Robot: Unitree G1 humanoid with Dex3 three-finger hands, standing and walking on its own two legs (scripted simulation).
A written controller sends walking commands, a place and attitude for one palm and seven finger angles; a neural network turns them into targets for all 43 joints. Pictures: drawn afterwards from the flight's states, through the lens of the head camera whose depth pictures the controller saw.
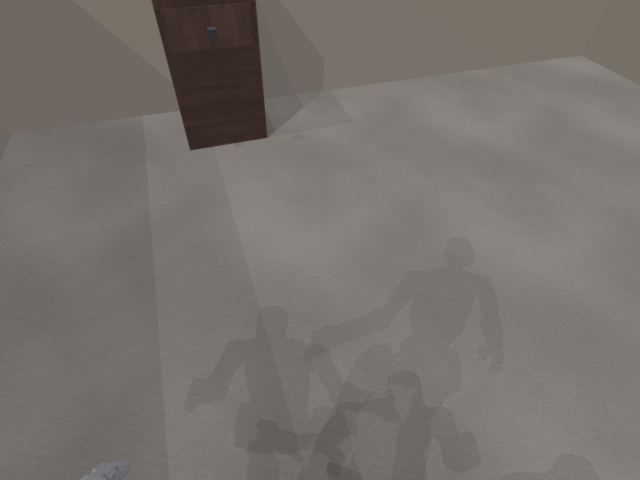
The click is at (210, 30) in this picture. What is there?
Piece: drawer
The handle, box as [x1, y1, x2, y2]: [207, 27, 217, 38]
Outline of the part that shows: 207,27 209,38 217,38 215,27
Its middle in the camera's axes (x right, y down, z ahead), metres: -0.49 -0.93 +1.73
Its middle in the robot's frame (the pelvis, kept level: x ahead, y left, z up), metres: +1.89 +0.57 -0.16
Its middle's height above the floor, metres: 0.61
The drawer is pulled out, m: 0.00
